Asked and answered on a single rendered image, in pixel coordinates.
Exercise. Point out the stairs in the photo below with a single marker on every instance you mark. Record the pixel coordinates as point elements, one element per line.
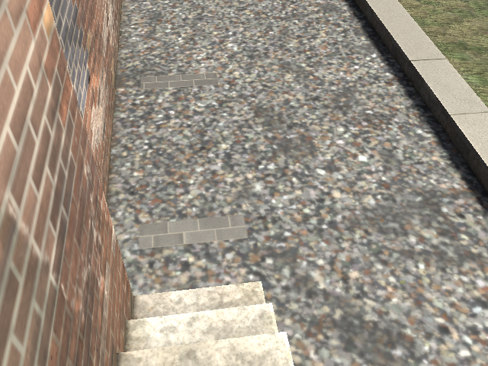
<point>228,325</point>

